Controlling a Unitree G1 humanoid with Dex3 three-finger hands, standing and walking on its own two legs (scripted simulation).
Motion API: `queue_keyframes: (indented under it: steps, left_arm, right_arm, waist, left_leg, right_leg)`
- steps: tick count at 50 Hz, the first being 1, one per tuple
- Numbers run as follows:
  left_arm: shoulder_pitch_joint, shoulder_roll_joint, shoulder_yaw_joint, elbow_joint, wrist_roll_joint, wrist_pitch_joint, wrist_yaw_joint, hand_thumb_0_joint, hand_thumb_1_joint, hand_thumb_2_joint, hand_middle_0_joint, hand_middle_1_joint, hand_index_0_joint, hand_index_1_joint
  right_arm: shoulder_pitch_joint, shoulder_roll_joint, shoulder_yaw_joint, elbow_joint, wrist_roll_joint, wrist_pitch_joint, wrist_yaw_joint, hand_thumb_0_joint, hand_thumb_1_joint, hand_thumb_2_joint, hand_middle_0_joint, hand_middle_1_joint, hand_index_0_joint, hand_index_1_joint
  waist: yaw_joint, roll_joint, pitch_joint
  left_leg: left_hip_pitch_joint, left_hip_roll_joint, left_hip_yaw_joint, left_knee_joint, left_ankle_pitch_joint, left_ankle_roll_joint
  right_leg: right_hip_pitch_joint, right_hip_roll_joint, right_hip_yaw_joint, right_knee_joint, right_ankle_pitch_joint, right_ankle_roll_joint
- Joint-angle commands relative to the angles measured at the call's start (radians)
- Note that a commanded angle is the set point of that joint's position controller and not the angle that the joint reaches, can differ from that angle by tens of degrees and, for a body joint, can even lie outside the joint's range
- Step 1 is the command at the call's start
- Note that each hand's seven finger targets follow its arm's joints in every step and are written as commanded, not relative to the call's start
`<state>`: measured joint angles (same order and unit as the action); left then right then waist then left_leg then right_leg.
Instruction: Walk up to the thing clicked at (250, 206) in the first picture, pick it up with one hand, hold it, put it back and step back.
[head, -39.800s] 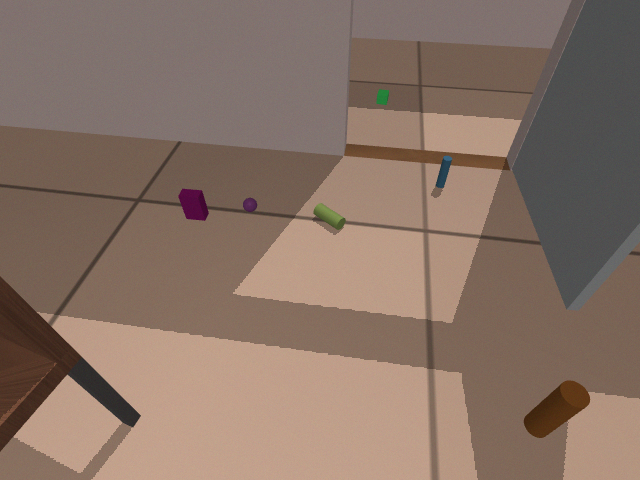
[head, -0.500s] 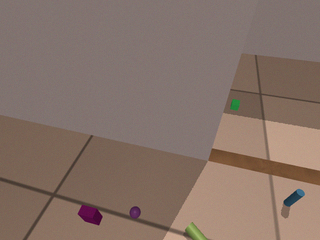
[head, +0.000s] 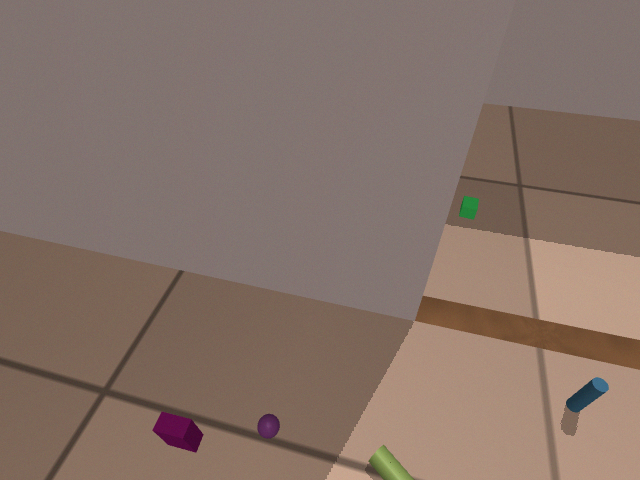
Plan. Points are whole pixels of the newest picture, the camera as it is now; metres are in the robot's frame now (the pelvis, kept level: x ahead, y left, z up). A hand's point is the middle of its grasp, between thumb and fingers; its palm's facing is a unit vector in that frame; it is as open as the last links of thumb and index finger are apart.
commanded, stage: stand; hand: left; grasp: from above
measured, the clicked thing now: (268, 426) +0.41 +0.19 -0.75
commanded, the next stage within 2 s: step back in 0.74 s
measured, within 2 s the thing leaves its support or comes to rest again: neither
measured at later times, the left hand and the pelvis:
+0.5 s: hand out of the picture +0.08 +0.25 -0.16, palm faces -0.01 -0.94 -0.34, open 7.4 cm; pelvis +0.01 +0.00 +0.00, yaw +0 degrees
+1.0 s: hand out of the picture +0.07 +0.28 -0.17, palm faces -0.01 -0.92 -0.38, open 7.4 cm; pelvis -0.03 +0.01 -0.02, yaw +0 degrees
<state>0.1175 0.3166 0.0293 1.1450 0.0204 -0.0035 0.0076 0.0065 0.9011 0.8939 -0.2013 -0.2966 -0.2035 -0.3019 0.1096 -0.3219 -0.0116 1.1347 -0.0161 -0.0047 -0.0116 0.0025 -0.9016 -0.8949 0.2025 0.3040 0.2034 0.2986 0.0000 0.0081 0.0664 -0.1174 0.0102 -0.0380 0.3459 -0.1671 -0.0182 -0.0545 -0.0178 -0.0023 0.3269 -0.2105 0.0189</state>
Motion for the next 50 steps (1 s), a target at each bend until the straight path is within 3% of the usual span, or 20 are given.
queue_keyframes:
  steps: [1, 5, 7, 11, 16, 22, 30, 36, 37, 41, 45, 48, 50]
  left_arm:
    - [-0.037, 0.203, 0.041, -0.057, -0.004, -0.016, 0.014, 0.0, 0.9, 0.9, -0.2, -0.3, -0.2, -0.301]
    - [-0.042, 0.204, 0.038, -0.064, -0.004, -0.019, 0.013, 0.0, 0.9, 0.9, -0.2, -0.3, -0.2, -0.301]
    - [-0.031, 0.197, 0.034, -0.06, -0.005, -0.018, 0.011, 0.0, 0.9, 0.9, -0.2, -0.3, -0.2, -0.301]
    - [-0.045, 0.213, 0.039, -0.069, -0.006, -0.023, 0.013, 0.0, 0.9, 0.9, -0.2, -0.3, -0.2, -0.301]
    - [-0.033, 0.21, 0.035, -0.066, -0.009, -0.022, 0.01, 0.0, 0.9, 0.9, -0.2, -0.3, -0.2, -0.3]
    - [-0.036, 0.213, 0.034, -0.074, -0.008, -0.024, 0.012, 0.0, 0.9, 0.9, -0.2, -0.3, -0.2, -0.3]
    - [-0.036, 0.22, 0.033, -0.076, -0.008, -0.022, 0.009, 0.0, 0.9, 0.9, -0.2, -0.3, -0.2, -0.3]
    - [-0.024, 0.216, 0.03, -0.075, -0.008, -0.023, 0.007, 0.0, 0.9, 0.9, -0.2, -0.3, -0.2, -0.3]
    - [-0.044, 0.302, 0.073, -0.095, -0.023, -0.014, 0.013, 0.0, 0.9, 0.9, -0.2, -0.3, -0.2, -0.3]
    - [-0.023, 0.287, 0.082, -0.147, -0.028, -0.007, 0.021, 0.0, 0.9, 0.9, -0.2, -0.3, -0.2, -0.3]
    - [-0.073, 0.31, 0.09, -0.205, -0.019, 0.01, 0.02, 0.0, 0.9, 0.9, -0.2, -0.3, -0.2, -0.3]
    - [-0.131, 0.328, 0.094, -0.255, -0.005, 0.019, 0.019, 0.0, 0.9, 0.9, -0.2, -0.3, -0.2, -0.3]
    - [-0.146, 0.323, 0.092, -0.279, -0.001, 0.026, 0.018, 0.0, 0.9, 0.9, -0.2, -0.3, -0.2, -0.3]
  right_arm:
    - [-0.042, -0.199, -0.032, -0.054, 0.001, -0.02, -0.012, 0.0, -0.9, -0.9, 0.2, 0.3, 0.2, 0.3]
    - [-0.043, -0.205, -0.035, -0.055, 0.001, -0.022, -0.01, 0.0, -0.9, -0.9, 0.2, 0.3, 0.2, 0.3]
    - [-0.047, -0.213, -0.036, -0.053, 0.002, -0.021, -0.009, 0.0, -0.9, -0.9, 0.2, 0.3, 0.2, 0.3]
    - [-0.04, -0.208, -0.036, -0.056, 0.0, -0.022, -0.007, 0.0, -0.9, -0.9, 0.2, 0.3, 0.2, 0.3]
    - [-0.045, -0.214, -0.033, -0.053, 0.004, -0.023, -0.007, 0.0, -0.9, -0.9, 0.2, 0.3, 0.2, 0.3]
    - [-0.047, -0.22, -0.034, -0.057, 0.002, -0.023, -0.008, 0.0, -0.9, -0.9, 0.2, 0.3, 0.2, 0.3]
    - [-0.034, -0.218, -0.031, -0.054, 0.002, -0.021, -0.005, 0.0, -0.9, -0.9, 0.2, 0.3, 0.2, 0.3]
    - [-0.039, -0.224, -0.032, -0.055, 0.005, -0.024, -0.004, 0.0, -0.9, -0.9, 0.2, 0.3, 0.2, 0.3]
    - [-0.073, -0.277, -0.05, -0.075, 0.007, -0.005, 0.002, 0.0, -0.9, -0.9, 0.2, 0.3, 0.2, 0.3]
    - [-0.034, -0.249, -0.055, -0.11, 0.021, 0.01, 0.004, 0.0, -0.9, -0.9, 0.2, 0.3, 0.2, 0.3]
    - [-0.008, -0.243, -0.065, -0.138, 0.018, 0.029, 0.009, 0.0, -0.9, -0.9, 0.2, 0.3, 0.2, 0.3]
    - [0.04, -0.239, -0.077, -0.155, 0.009, 0.042, 0.015, 0.0, -0.9, -0.9, 0.2, 0.3, 0.2, 0.3]
    - [0.08, -0.247, -0.084, -0.16, 0.006, 0.04, 0.021, 0.0, -0.9, -0.9, 0.2, 0.3, 0.2, 0.3]
  waist:
    - [0.001, 0.005, -0.043]
    - [0.002, -0.003, -0.057]
    - [0.003, 0.005, -0.044]
    - [-0.003, -0.007, -0.084]
    - [0.002, 0.006, -0.067]
    - [0.003, 0.002, -0.097]
    - [-0.003, 0.0, -0.057]
    - [0.003, 0.003, -0.059]
    - [-0.003, -0.021, 0.033]
    - [-0.011, -0.04, -0.098]
    - [-0.019, -0.082, -0.137]
    - [-0.035, -0.167, -0.123]
    - [-0.046, -0.171, -0.119]
  left_leg:
    - [0.005, 0.102, -0.079, -0.056, 0.1, 0.035]
    - [0.016, 0.105, -0.076, -0.048, 0.147, 0.035]
    - [0.011, 0.102, -0.079, -0.053, 0.095, 0.035]
    - [0.029, 0.107, -0.071, -0.038, 0.159, 0.04]
    - [0.025, 0.106, -0.074, -0.042, 0.15, 0.038]
    - [0.05, 0.112, -0.069, -0.029, 0.216, 0.039]
    - [0.013, 0.105, -0.066, -0.049, 0.134, 0.034]
    - [0.025, 0.111, -0.075, -0.053, 0.144, 0.035]
    - [-0.068, 0.092, -0.078, 0.05, 0.293, 0.058]
    - [-0.043, 0.069, -0.038, 0.177, 0.329, 0.071]
    - [-0.058, 0.01, 0.004, 0.299, 0.154, 0.059]
    - [-0.063, -0.035, 0.004, 0.43, -0.104, 0.063]
    - [-0.042, -0.011, -0.015, 0.399, -0.07, 0.078]
  right_leg:
    - [-0.037, -0.1, 0.066, -0.055, 0.087, -0.027]
    - [-0.035, -0.102, 0.067, -0.058, 0.108, -0.027]
    - [-0.048, -0.099, 0.068, -0.069, 0.072, -0.027]
    - [-0.02, -0.111, 0.074, -0.055, 0.145, -0.031]
    - [-0.028, -0.106, 0.072, -0.057, 0.138, -0.03]
    - [-0.013, -0.111, 0.067, -0.043, 0.206, -0.029]
    - [-0.032, -0.106, 0.074, -0.061, 0.132, -0.032]
    - [-0.04, -0.102, 0.071, -0.059, 0.121, -0.031]
    - [-0.104, -0.09, 0.076, 0.029, 0.296, -0.039]
    - [-0.078, -0.115, 0.089, 0.089, 0.382, -0.098]
    - [-0.15, -0.199, 0.166, 0.089, 0.331, -0.168]
    - [-0.25, -0.268, 0.211, 0.097, 0.286, -0.223]
    - [-0.311, -0.25, 0.187, 0.156, 0.204, -0.203]
